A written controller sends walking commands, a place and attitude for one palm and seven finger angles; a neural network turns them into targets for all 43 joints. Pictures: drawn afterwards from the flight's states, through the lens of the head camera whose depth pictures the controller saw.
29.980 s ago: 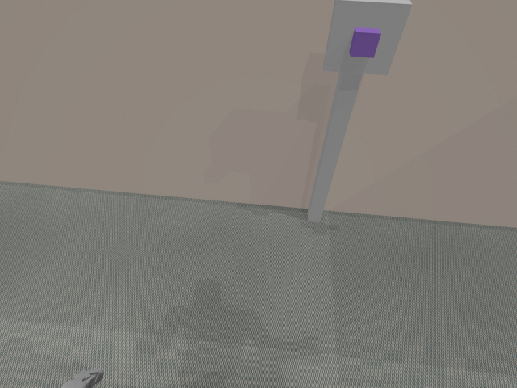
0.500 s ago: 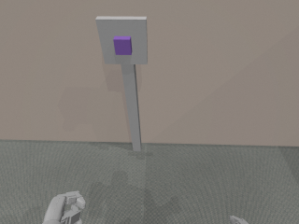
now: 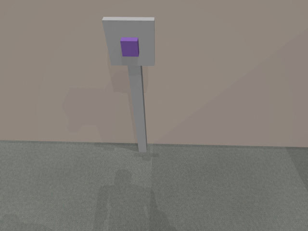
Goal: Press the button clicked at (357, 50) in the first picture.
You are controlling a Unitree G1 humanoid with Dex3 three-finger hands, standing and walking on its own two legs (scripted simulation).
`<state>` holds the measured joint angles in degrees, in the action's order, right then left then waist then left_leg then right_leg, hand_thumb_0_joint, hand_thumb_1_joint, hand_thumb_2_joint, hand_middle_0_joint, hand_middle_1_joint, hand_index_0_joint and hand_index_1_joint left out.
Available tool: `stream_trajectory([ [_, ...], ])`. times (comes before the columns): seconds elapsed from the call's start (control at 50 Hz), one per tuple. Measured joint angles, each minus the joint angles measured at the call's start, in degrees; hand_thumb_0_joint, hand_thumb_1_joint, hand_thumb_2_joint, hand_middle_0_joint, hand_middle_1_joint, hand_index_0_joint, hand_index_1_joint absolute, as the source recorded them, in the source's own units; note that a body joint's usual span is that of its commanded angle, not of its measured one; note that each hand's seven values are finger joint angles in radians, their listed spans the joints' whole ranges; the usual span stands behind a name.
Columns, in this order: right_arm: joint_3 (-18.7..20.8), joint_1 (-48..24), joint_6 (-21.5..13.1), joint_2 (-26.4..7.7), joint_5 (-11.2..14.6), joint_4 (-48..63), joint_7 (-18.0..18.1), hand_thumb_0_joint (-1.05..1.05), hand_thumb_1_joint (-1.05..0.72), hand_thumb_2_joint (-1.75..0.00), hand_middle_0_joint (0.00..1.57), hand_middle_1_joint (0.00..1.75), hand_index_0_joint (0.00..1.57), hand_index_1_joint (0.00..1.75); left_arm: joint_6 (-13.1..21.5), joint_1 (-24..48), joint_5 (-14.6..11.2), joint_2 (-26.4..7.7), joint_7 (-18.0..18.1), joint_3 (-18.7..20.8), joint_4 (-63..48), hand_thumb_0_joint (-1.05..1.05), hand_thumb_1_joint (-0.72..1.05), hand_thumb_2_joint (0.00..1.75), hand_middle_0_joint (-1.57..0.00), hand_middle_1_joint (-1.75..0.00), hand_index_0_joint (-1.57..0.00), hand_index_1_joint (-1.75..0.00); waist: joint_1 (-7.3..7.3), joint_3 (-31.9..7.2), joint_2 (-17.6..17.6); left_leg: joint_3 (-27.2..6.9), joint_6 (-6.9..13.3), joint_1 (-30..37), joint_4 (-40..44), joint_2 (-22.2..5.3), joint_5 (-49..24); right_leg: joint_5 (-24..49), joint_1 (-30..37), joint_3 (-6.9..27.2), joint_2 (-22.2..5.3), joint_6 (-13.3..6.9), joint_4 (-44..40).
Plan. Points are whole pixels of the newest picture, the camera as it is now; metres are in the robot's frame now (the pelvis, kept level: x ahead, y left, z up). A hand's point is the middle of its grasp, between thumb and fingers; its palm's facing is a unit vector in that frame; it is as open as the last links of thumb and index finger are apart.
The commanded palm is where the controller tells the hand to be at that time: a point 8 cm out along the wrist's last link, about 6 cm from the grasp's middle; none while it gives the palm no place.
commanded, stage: let the arm hang, fingers relaxed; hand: left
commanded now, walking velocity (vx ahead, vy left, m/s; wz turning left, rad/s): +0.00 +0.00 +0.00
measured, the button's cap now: (130, 46) +0.73 +0.14 +0.11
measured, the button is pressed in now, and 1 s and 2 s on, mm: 0 0 0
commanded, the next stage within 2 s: stand and wait in 0.42 s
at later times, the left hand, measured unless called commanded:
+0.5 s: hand out of the picture -0.03 +0.15 -0.18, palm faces +0.04 -0.99 -0.16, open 7.4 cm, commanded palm none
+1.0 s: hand out of the picture -0.02 +0.15 -0.18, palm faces +0.03 -0.98 -0.18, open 7.4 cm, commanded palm none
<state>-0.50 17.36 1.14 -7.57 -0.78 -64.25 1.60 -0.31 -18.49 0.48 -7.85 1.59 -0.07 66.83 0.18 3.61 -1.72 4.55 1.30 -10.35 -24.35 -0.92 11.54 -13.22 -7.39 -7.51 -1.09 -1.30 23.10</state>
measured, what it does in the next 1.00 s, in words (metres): stands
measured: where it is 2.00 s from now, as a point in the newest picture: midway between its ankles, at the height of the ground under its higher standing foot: outside the picture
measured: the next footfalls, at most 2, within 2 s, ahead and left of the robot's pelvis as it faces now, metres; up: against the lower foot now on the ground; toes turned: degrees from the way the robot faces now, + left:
none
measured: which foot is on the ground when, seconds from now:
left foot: down 0.00-1.00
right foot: down 0.00-1.00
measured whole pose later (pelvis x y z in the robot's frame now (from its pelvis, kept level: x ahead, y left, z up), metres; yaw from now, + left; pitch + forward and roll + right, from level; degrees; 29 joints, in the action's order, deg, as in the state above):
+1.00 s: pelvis +0.00 -0.01 +0.00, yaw -1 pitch -2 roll +0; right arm 0.3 17.3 0.4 -6.5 -0.8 -65.3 1.9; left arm 0.8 -16.7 0.6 -6.2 2.1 0.7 66.9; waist 0.8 3.4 -1.3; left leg 4.9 0.5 -10.6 -23.9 -1.5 11.1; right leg -13.3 -8.3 -7.1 -0.5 -2.0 23.6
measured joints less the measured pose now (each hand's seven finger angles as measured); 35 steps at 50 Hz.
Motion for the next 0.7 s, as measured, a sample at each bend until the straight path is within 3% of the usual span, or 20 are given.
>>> stream_trajectory([
  [0.2,0.29,1.95,-0.34,2.19,-0.16,-1.18,0.2,0.0,-0.91,-0.9,0.2,0.3,0.2,0.3,0.41,0.78,0.09,2.63,0.25,0.29,0.21,0.0,0.91,0.9,-0.22,-0.33,-0.22,-0.32,0.58,-0.89,0.46,0.58,0.24,-0.5,-0.32,0.11,-0.24,0.04,-1.06,0.57,-0.23,0.1,1.12],
  [0.7,0.9,1.91,-0.7,1.61,-0.06,-0.86,0.4,0.0,-0.91,-0.9,0.2,0.3,0.2,0.3,0.7,0.25,0.17,1.9,0.59,1.02,0.33,0.0,0.91,0.9,-0.2,-0.3,-0.2,-0.3,0.67,-0.35,0.33,0.73,0.01,-1.13,-0.13,-0.06,-0.51,0.08,-2.0,0.76,-0.07,-0.11,1.41],
])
